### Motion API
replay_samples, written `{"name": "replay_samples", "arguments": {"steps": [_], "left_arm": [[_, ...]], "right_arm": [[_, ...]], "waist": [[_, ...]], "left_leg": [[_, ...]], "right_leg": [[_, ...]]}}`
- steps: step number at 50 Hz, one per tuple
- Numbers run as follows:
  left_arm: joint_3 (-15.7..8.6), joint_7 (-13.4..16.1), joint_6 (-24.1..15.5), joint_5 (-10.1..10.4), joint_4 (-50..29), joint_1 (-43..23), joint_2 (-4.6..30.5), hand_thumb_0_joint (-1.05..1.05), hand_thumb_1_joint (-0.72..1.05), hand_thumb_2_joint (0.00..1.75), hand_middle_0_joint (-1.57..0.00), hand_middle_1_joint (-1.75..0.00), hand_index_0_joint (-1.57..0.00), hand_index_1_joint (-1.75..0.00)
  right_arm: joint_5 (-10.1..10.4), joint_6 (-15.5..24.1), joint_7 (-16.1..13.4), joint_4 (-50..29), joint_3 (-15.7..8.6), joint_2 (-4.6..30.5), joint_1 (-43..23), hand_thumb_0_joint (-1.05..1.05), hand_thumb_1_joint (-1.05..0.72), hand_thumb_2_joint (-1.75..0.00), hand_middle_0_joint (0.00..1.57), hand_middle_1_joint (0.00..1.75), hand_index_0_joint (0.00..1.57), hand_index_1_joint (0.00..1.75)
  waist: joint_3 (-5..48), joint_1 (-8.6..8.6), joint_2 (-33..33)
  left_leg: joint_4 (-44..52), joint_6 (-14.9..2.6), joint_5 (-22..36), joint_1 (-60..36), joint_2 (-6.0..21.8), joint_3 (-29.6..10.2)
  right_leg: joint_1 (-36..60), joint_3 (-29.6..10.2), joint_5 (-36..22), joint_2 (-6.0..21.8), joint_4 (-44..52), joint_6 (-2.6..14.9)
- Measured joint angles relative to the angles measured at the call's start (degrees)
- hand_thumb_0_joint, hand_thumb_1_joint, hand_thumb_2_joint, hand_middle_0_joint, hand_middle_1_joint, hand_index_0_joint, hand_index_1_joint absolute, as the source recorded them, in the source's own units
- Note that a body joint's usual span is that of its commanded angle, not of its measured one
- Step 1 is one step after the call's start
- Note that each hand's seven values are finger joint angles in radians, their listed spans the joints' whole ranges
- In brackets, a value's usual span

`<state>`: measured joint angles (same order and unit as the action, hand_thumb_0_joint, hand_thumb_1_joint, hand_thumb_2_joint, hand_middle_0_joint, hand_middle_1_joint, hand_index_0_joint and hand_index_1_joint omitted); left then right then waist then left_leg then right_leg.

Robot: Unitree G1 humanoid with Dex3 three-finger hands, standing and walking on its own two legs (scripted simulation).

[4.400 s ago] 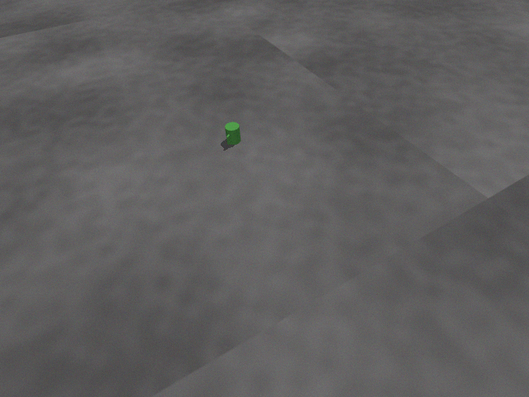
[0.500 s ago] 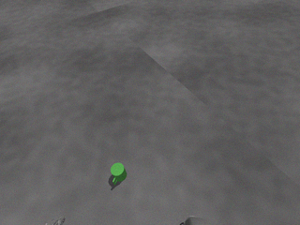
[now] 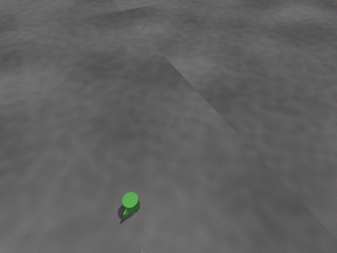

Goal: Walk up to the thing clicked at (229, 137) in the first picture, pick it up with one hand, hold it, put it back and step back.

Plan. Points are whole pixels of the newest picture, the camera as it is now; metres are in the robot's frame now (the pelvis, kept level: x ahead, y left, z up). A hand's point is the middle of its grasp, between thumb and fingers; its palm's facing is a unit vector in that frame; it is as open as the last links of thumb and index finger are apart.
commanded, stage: walk up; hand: left
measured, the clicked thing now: (129, 205) +0.46 +0.24 -0.70
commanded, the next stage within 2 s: stand in 1.08 s
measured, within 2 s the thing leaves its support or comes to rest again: neither
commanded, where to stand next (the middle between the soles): +0.09 -0.01 m, yaw +0 degrees
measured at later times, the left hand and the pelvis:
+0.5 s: hand out of the picture +0.09 +0.25 -0.13, palm faces +0.01 -0.94 -0.33, open 7.4 cm; pelvis +0.01 +0.00 +0.02, yaw +0 degrees
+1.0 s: hand out of the picture +0.09 +0.25 -0.14, palm faces +0.00 -0.95 -0.31, open 7.4 cm; pelvis +0.02 +0.00 +0.02, yaw +0 degrees
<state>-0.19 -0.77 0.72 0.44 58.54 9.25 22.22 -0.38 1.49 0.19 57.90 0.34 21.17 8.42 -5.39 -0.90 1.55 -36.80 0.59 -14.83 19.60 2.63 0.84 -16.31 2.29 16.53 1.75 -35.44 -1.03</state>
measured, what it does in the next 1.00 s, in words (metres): stands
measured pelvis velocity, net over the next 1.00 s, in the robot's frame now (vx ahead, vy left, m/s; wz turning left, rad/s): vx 0.02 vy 0.00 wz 0.00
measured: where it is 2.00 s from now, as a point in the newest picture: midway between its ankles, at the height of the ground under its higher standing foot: outside the picture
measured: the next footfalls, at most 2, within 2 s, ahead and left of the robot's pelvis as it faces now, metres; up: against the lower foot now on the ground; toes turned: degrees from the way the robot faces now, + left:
none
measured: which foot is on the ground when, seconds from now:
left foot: down 0.00-1.00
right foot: down 0.00-1.00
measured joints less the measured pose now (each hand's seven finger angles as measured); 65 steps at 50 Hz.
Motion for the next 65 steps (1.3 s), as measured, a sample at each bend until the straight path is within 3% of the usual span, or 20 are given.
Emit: {"name": "replay_samples", "arguments": {"steps": [18,40,65], "left_arm": [[0.47,-0.01,-0.82,0.06,7.85,-4.73,-1.83,0.01,0.9,0.9,-0.21,-0.3,-0.2,-0.3],[-0.54,-0.12,-0.18,-0.46,8.47,-5.01,-2.46,0.01,0.9,0.9,-0.21,-0.3,-0.2,-0.3],[0.0,0.21,-0.97,-0.96,7.62,-3.1,-2.48,0.01,0.9,0.9,-0.21,-0.3,-0.2,-0.3]], "right_arm": [[0.64,-0.03,0.23,6.76,0.5,-0.52,-8.47,0.0,-0.9,-0.9,0.2,0.3,0.21,0.3],[-0.06,-0.47,0.05,10.06,-0.07,-0.84,-3.78,0.0,-0.9,-0.9,0.2,0.3,0.21,0.3],[-0.44,-0.83,0.4,8.26,-0.25,-1.09,-3.94,0.0,-0.9,-0.9,0.2,0.3,0.21,0.3]], "waist": [[1.62,-0.7,-2.34],[2.29,1.43,-1.3],[3.05,0.99,-1.75]], "left_leg": [[14.05,0.22,6.22,-8.01,-0.78,0.09],[17.51,0.09,7.64,-9.78,-0.92,0.51],[17.43,0.07,6.59,-9.96,-1.29,0.37]], "right_leg": [[7.85,0.49,-5.64,0.36,13.47,-0.3],[9.59,0.18,-7.37,0.4,17.19,-0.49],[9.72,0.34,-6.04,0.78,16.76,-0.68]]}}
